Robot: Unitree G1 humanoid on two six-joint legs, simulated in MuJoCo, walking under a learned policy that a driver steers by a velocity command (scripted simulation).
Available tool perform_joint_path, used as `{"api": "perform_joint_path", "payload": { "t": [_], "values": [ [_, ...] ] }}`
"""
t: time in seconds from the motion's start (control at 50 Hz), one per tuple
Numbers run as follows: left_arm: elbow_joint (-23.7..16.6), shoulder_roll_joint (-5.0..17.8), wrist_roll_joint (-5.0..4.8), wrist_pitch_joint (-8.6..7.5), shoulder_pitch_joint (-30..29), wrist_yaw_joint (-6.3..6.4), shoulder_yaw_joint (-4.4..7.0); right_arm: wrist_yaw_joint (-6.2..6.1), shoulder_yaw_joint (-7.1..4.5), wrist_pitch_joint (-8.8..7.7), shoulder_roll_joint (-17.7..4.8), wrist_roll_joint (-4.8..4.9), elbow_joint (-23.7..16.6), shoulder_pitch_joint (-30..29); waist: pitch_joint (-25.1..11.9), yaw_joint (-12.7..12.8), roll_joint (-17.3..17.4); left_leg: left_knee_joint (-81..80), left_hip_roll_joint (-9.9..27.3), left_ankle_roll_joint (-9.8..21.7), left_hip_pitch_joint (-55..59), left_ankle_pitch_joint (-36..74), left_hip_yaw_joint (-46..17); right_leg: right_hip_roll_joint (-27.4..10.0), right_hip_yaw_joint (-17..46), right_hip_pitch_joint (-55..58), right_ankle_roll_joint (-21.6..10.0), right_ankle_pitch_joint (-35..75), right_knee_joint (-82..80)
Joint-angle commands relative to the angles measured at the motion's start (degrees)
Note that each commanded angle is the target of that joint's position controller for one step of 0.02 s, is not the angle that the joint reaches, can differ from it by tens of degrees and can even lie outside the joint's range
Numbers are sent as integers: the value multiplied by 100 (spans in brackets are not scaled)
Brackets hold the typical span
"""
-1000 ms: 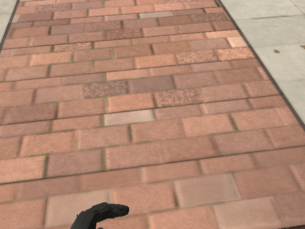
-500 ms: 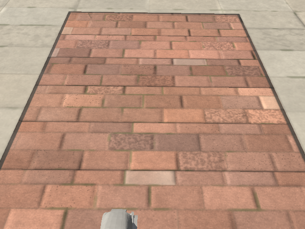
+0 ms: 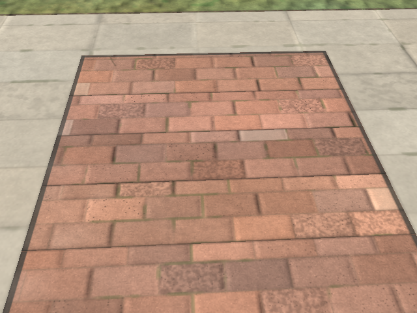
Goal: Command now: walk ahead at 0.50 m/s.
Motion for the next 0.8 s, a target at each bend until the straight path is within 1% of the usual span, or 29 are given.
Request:
{"api": "perform_joint_path", "payload": {
  "t": [0.02, 0.04, 0.08, 0.1, 0.14, 0.2, 0.26, 0.28, 0.3, 0.34, 0.36, 0.38, 0.4, 0.42, 0.44, 0.46, 0.48, 0.5, 0.52, 0.54, 0.58, 0.6, 0.64, 0.66, 0.68, 0.7, 0.72, 0.76, 0.8],
  "values": [
    [-78, 111, 192, -8, 316, -92, 20, -74, 54, -402, 24, -63, -996, -1586, 238, 552, 405, -2826, 900, 184, -302, 1613, -1250, -269, -449, 273, 155, 203, -336],
    [-248, 183, 211, -9, -64, -93, 46, -95, 75, -430, 27, -68, -932, -1163, 297, 356, 297, -2925, 952, 244, 205, 2059, -1171, -342, -457, -4, 203, 253, -922],
    [-599, 63, 167, 30, -701, -13, 10, -94, 31, -435, -111, -142, -692, -121, 228, -104, 449, -2964, 1216, 499, 1619, 2919, -1307, -493, -590, -769, 380, 320, -2002],
    [-664, -62, 137, 72, -779, 40, -14, -64, 8, -435, -141, -126, -613, 203, 177, -179, 554, -3020, 1350, 621, 2102, 3409, -1370, -612, -719, -872, 495, 474, -2513],
    [-742, -169, 171, 161, -988, 33, -17, 25, 14, -443, -107, -41, -624, 409, 253, -228, 627, -3228, 1420, 771, 2226, 3839, -1176, -755, -1133, -395, 673, 839, -3415],
    [-973, -150, 178, 329, -1490, -39, 59, 117, 12, -480, -149, 83, -605, 561, 559, -301, 720, -3565, 1523, 833, 2184, 3681, -1012, -726, -1436, 440, 716, 801, -4572],
    [-1190, -139, 96, 424, -1916, -17, 132, 124, -61, -519, -206, 146, -454, 615, 819, -291, 768, -3662, 1695, 807, 2980, 3962, -1064, -611, -1533, 734, 645, 165, -5713],
    [-1250, -173, 100, 425, -2031, 16, 149, 125, -78, -512, -183, 178, -399, 635, 800, -291, 730, -3627, 1750, 839, 3323, 4099, -1079, -561, -1544, 874, 633, -142, -6075],
    [-1307, -191, 59, 422, -2115, 56, 175, 97, -114, -510, -201, 245, -369, 667, 831, -278, 780, -3581, 1826, 843, 3637, 4450, -1120, -483, -1592, 1035, 652, -491, -6373],
    [-1349, -103, 40, 393, -2098, 128, 258, 44, -207, -461, -359, 273, -388, 506, 756, -163, 792, -3326, 1905, 765, 3998, 5200, -1062, -317, -1740, 1607, 573, -1045, -6882],
    [-1341, -14, -7, 352, -1935, 155, 320, 20, -254, -429, -456, 273, -400, 401, 648, -25, 763, -3050, 1851, 658, 3981, 5724, -949, -173, -1889, 2179, 448, -888, -7175],
    [-1275, 107, -64, 273, -1651, 210, 391, 7, -269, -404, -436, 243, -406, 375, 345, 113, 715, -2640, 1604, 464, 3614, 6190, -833, -39, -1970, 3259, 254, -462, -7221],
    [-1087, 274, -78, 193, -922, 279, 462, -23, -225, -414, -233, 187, -479, 407, -490, 240, 612, -1865, 1208, 159, 2850, 5762, -694, -196, -1784, 5096, -84, 97, -6604],
    [-871, 373, -51, 141, -46, 245, 396, -93, -10, -505, 371, 156, -576, 1374, -1901, 172, -632, -404, 512, -236, 641, 3723, -631, -1345, -402, 8124, -1080, 285, -6524],
    [-370, 440, 90, 170, 1620, 360, 457, 12, 9, -465, 262, 143, -677, 865, -2001, 894, -1062, 784, -250, -437, -609, -430, -848, -2242, 1485, 9035, -1369, -290, -7817],
    [57, 494, 203, 131, 2039, 452, 535, 109, -245, -346, -196, 177, -870, -116, -838, 1092, -595, 2017, 101, -139, -1330, -281, -1402, -1995, 1322, 8082, -605, -1627, -8336],
    [-7, 650, 143, 91, 1469, 536, 591, 99, -348, -356, -331, 236, -839, -345, 179, 819, -447, 2625, 434, 51, -1534, 233, -1473, -1921, 680, 6703, -273, -1928, -8483],
    [-10, 347, 98, 131, 1074, 575, 512, 63, -321, -381, -116, 160, -744, -133, 276, 496, -332, 2697, 689, 249, -1162, 583, -1598, -1897, 197, 5843, -220, -1622, -8587],
    [-80, -68, 28, 154, 756, 546, 404, 32, -274, -400, 159, 78, -726, -168, 326, 307, -49, 2655, 825, 319, -940, 952, -1657, -1868, -187, 5312, -226, -1135, -8727],
    [-129, -426, 43, 169, 569, 518, 284, 40, -226, -371, 384, 76, -734, -178, 299, 121, 104, 2677, 888, 318, -767, 1222, -1676, -1839, -415, 5014, -205, -632, -8846],
    [-162, -583, 154, 126, 503, 495, 236, 90, -224, -328, 515, 191, -691, -187, 284, 14, 124, 2858, 850, 266, -1025, 1403, -1727, -1770, -891, 4995, -278, -112, -9012],
    [-157, -579, 208, 93, 527, 474, 230, 126, -251, -334, 454, 214, -683, -272, 343, 7, 136, 2881, 834, 258, -1243, 1547, -1766, -1724, -1151, 4973, -316, 21, -9078],
    [-80, -592, 316, 46, 676, 419, 192, 193, -239, -338, 438, 183, -769, -629, 557, -6, 126, 2548, 872, 271, -1641, 2037, -1749, -1645, -1639, 4915, -365, 372, -9191],
    [-73, 113, -207, 26, 489, 421, 294, -216, -465, -126, -252, 869, -1293, -1068, 610, -260, 106, 2376, 988, -18, -2011, 1786, -1679, -1640, -1641, 5065, 41, 201, -9104],
    [-71, 131, -254, 12, 486, 455, 281, -356, -451, -67, -321, 846, -1414, -1337, 627, -181, 172, 2069, 1017, -132, -2073, 1966, -1703, -1679, -1667, 4972, 113, 156, -9131],
    [-32, 176, -192, 12, 571, 510, 275, -398, -441, -40, -269, 720, -1502, -1429, 670, -175, 186, 1711, 988, -205, -2003, 2210, -1615, -1659, -1800, 4871, 141, 144, -9146],
    [5, 217, -144, 25, 631, 546, 281, -381, -438, -21, -210, 638, -1554, -1482, 739, -175, 73, 1285, 972, -209, -1862, 2488, -1480, -1553, -1998, 4778, 199, 213, -9143],
    [47, 289, -111, 21, 845, 610, 305, -288, -409, 15, -113, 601, -1692, -1800, 844, -54, -103, 559, 952, -156, -1629, 2903, -1158, -1433, -2313, 4823, 283, 157, -9192],
    [134, 322, -159, 40, 1206, 651, 338, -212, -395, 74, -83, 605, -1845, -2202, 994, 134, 16, -11, 904, -75, -1664, 2952, -994, -1524, -2417, 5284, 324, 273, -9194]
  ]
}}
Keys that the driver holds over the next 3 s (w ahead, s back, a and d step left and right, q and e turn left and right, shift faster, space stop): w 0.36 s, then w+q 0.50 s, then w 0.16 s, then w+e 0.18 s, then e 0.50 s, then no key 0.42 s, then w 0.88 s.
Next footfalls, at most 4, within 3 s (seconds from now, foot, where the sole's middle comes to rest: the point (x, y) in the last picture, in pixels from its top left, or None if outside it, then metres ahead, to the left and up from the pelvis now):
0.38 right None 0.37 -0.17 -0.73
0.98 left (184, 284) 0.63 0.10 -0.73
1.48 right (228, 210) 0.93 -0.05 -0.73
1.96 left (168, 218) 0.90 0.17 -0.73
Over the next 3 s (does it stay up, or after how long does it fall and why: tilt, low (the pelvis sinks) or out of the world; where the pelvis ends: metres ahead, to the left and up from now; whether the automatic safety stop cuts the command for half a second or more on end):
stays up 1.12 0.08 0.05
